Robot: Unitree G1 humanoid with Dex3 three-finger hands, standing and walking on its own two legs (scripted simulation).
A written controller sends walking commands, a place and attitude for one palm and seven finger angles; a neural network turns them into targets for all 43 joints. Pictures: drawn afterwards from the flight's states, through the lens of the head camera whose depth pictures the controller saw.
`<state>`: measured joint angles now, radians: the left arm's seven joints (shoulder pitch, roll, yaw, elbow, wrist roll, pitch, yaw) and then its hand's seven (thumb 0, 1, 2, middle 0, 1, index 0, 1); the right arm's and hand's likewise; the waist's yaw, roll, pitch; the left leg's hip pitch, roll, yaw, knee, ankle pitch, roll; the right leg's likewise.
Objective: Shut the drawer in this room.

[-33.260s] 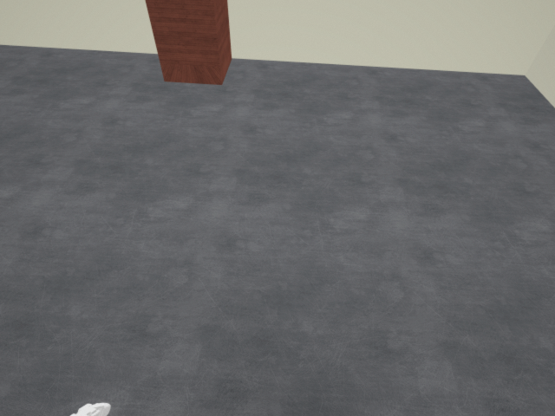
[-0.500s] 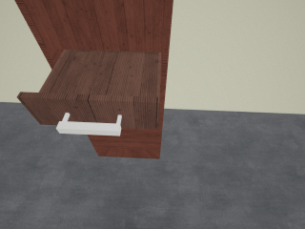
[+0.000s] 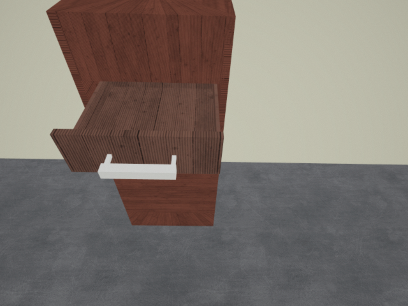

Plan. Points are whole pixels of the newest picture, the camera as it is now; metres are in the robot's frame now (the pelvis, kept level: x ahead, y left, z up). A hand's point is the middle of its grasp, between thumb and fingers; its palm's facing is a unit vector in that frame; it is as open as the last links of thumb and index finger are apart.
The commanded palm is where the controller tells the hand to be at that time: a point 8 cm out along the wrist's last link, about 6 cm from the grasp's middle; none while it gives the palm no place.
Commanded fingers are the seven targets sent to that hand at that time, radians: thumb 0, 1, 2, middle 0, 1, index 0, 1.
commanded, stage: come to a stop and stand still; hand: left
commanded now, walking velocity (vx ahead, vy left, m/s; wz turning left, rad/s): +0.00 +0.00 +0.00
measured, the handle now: (140, 164) +0.41 +0.18 +0.03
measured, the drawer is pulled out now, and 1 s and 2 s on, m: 0.22 0.22 0.22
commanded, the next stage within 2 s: look again from close up in 0.20 s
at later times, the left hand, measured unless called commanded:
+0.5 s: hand out of the picture -0.03 +0.17 -0.18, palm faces +0.01 -0.99 -0.17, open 7.4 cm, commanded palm none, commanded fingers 0.00 0.90 0.90 -0.20 -0.30 -0.20 -0.30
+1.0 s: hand out of the picture +0.13 +0.18 -0.08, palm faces +0.22 -0.96 -0.19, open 7.3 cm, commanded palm +0.11 +0.22 -0.05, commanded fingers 0.00 0.90 0.90 -0.34 -0.45 -0.34 -0.45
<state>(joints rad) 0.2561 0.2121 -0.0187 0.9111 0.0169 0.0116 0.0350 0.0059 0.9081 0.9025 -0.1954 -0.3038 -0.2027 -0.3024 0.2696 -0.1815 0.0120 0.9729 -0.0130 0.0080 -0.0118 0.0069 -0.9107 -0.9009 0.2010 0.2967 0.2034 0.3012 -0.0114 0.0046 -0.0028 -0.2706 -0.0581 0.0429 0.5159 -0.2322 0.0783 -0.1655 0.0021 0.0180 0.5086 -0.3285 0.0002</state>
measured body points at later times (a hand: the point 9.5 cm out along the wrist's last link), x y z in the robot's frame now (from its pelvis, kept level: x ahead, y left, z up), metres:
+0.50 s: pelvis +0.01 +0.00 +0.01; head +0.02 +0.02 +0.46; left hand -0.03 +0.22 -0.16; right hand +0.03 -0.23 -0.14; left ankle +0.03 +0.07 -0.73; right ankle -0.03 -0.13 -0.73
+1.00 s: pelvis +0.01 -0.01 +0.00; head +0.02 -0.01 +0.45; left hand +0.12 +0.23 -0.07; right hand +0.07 -0.24 -0.13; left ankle +0.03 +0.07 -0.73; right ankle -0.02 -0.12 -0.73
